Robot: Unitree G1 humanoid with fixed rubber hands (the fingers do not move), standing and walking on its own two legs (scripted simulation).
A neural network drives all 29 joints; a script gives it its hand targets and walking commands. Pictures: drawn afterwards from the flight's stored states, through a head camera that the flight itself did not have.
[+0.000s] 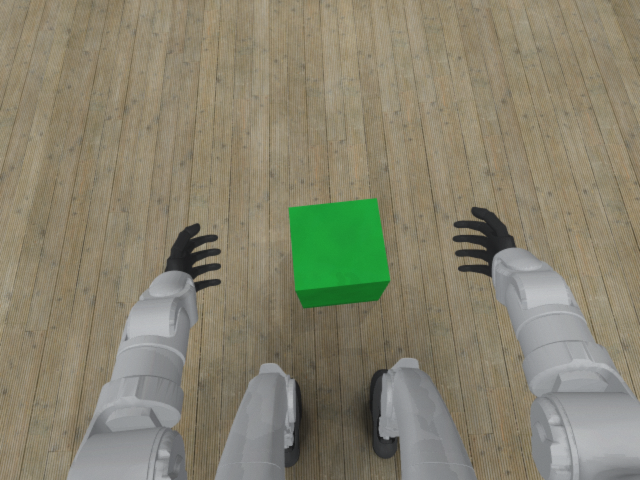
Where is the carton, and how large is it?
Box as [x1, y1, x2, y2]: [289, 198, 389, 307]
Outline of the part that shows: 376,198 289,207 295,290 303,307 378,299 389,281 389,275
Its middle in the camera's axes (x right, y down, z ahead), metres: +0.04 +0.06 +1.01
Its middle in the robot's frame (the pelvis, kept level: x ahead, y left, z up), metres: +0.52 +0.00 -0.56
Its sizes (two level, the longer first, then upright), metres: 0.210 0.200 0.250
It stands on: the floor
